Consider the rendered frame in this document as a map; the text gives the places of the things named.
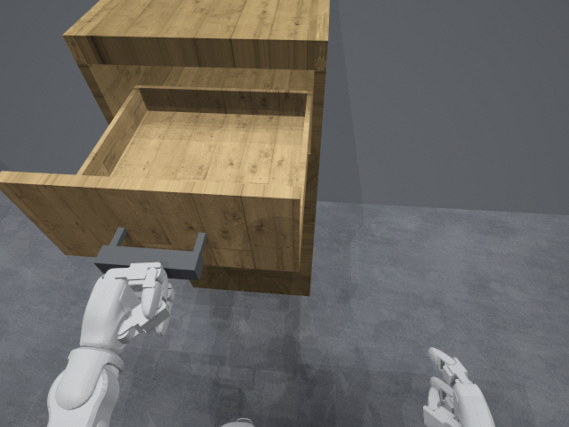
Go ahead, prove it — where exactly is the cabinet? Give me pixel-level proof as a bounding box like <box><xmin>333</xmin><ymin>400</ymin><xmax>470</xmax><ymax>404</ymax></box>
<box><xmin>62</xmin><ymin>0</ymin><xmax>330</xmax><ymax>296</ymax></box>

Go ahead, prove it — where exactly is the robot right hand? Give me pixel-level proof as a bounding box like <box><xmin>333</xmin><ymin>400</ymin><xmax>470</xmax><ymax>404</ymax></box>
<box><xmin>423</xmin><ymin>347</ymin><xmax>495</xmax><ymax>427</ymax></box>

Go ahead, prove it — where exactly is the drawer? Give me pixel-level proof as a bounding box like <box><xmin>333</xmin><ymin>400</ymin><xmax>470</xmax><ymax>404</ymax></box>
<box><xmin>0</xmin><ymin>85</ymin><xmax>312</xmax><ymax>272</ymax></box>

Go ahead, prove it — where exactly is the left robot forearm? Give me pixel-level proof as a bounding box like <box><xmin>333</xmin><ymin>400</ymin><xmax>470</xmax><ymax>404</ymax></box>
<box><xmin>47</xmin><ymin>346</ymin><xmax>124</xmax><ymax>427</ymax></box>

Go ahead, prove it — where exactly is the handle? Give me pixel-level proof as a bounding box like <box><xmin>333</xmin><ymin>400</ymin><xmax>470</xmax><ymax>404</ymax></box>
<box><xmin>94</xmin><ymin>227</ymin><xmax>207</xmax><ymax>280</ymax></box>

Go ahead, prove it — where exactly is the robot left hand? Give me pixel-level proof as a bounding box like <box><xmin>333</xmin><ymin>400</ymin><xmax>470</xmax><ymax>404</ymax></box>
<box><xmin>80</xmin><ymin>262</ymin><xmax>175</xmax><ymax>357</ymax></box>

